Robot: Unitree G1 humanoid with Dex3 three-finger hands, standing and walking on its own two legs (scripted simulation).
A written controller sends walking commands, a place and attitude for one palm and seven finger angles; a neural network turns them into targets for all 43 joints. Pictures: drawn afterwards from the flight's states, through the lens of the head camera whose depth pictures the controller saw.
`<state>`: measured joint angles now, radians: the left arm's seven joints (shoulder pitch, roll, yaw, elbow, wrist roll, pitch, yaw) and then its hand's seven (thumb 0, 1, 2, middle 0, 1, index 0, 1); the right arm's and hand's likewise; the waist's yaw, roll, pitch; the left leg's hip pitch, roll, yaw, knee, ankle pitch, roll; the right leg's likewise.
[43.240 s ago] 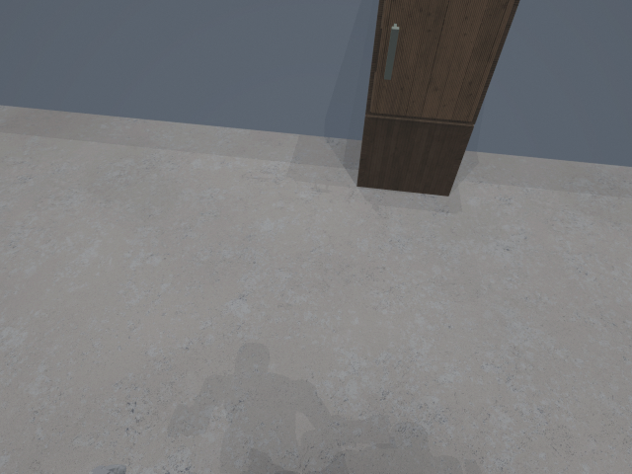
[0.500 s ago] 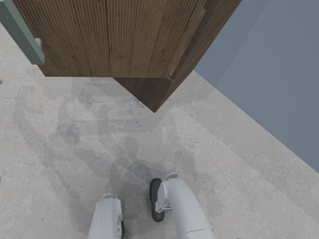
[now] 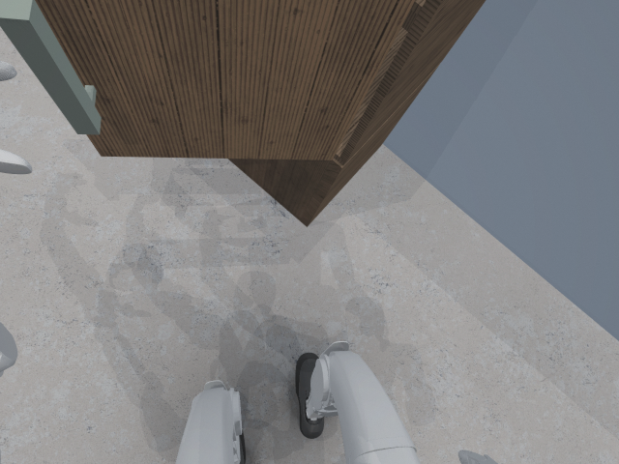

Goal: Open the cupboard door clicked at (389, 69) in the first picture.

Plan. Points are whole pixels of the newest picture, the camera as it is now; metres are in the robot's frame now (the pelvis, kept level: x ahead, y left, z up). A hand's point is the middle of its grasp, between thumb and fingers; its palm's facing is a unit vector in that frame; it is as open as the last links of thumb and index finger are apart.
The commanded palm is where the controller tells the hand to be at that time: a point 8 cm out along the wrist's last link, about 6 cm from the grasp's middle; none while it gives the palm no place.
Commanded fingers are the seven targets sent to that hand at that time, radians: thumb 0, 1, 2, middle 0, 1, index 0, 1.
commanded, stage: slide the fingers in behind the handle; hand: left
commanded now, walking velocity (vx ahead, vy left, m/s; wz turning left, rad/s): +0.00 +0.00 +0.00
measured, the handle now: (61, 62) +0.56 +0.24 +0.03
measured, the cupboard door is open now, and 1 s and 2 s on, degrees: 45 45 45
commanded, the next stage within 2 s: close the thumb around the handle in 1.60 s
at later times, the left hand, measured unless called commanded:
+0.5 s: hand (20, 100) +0.51 +0.27 +0.04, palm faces +0.01 -1.00 -0.03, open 14.0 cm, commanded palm +0.49 +0.29 +0.04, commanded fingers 0.00 -0.50 0.30 -0.30 -1.20 -0.30 -1.20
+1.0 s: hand (63, 101) +0.51 +0.23 +0.04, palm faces -0.01 -1.00 -0.03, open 14.0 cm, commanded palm +0.49 +0.26 +0.04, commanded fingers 0.00 -0.50 0.30 -0.30 -1.20 -0.30 -1.20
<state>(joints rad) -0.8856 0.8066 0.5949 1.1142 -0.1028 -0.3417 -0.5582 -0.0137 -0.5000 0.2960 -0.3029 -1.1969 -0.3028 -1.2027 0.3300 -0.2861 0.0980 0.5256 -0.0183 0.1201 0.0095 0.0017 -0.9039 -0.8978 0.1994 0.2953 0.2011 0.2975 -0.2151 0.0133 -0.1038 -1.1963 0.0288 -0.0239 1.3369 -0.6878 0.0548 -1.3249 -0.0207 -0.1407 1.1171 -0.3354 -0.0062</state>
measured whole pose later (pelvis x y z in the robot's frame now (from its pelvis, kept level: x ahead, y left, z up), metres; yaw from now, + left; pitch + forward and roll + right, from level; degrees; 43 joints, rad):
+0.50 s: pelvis -0.01 -0.01 +0.00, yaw +0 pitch +31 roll -5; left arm -0.88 0.75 0.57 1.10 -0.10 -0.36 -0.49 -0.01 -0.50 0.30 -0.30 -1.20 -0.30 -1.20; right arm 0.34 -0.29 0.09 0.53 -0.02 0.11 0.01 0.00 -0.90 -0.90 0.20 0.30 0.20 0.30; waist -0.23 0.01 -0.11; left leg -1.19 0.03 -0.01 1.33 -0.68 0.05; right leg -1.34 -0.02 -0.13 1.12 -0.33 -0.02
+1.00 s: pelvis -0.01 -0.01 +0.00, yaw +1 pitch +30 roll -5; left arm -0.89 0.65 0.49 1.10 -0.09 -0.39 -0.40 -0.01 -0.50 0.30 -0.30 -1.20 -0.30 -1.20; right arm 0.33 -0.28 0.08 0.54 -0.02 0.10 0.01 0.00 -0.90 -0.90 0.20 0.30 0.20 0.30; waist -0.22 0.02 -0.11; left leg -1.17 0.02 -0.01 1.31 -0.67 0.05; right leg -1.32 -0.02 -0.12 1.12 -0.33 -0.02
